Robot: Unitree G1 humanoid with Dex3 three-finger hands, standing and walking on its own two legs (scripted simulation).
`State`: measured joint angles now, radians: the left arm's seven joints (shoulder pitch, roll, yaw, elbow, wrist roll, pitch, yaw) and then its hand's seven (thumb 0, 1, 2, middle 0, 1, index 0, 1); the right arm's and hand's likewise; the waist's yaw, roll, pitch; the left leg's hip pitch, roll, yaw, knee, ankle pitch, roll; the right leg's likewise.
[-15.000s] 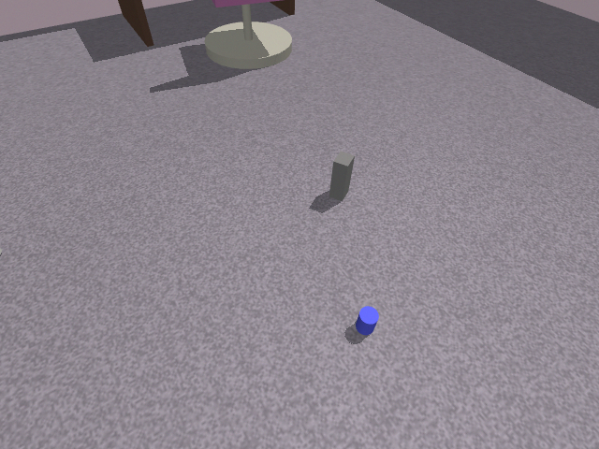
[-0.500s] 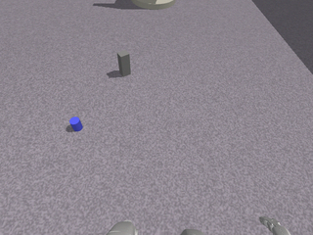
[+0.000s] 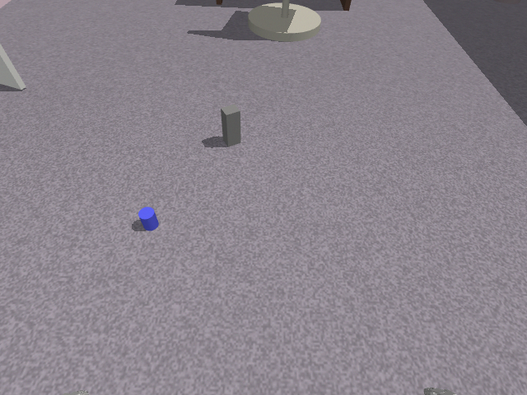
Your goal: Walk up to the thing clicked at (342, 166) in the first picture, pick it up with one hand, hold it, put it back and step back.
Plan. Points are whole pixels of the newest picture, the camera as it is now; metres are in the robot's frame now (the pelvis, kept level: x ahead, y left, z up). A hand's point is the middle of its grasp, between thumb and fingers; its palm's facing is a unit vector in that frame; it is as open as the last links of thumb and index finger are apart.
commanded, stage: walk up
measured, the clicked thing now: (231, 126) +1.49 +0.15 -0.66
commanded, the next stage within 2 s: stand in 0.12 s
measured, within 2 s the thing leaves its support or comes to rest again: neither
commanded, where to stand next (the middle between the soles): +0.06 +0.00 m, yaw -4 degrees
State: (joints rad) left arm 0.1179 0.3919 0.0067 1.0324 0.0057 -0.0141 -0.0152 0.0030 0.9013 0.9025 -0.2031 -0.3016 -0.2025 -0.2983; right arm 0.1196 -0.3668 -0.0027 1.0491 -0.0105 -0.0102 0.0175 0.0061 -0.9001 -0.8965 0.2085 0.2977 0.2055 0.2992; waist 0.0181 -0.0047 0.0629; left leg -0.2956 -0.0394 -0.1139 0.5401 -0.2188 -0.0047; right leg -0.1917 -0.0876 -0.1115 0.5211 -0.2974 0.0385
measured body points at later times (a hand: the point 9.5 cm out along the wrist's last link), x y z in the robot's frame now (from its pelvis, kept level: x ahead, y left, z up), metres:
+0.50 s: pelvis +0.01 -0.02 +0.01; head +0.01 -0.02 +0.46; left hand +0.09 +0.28 -0.12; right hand +0.10 -0.32 -0.12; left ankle +0.05 +0.12 -0.73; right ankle -0.01 -0.14 -0.73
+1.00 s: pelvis +0.01 -0.03 +0.01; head +0.02 -0.03 +0.46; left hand +0.09 +0.27 -0.12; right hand +0.07 -0.33 -0.12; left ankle +0.05 +0.12 -0.73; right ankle -0.01 -0.14 -0.73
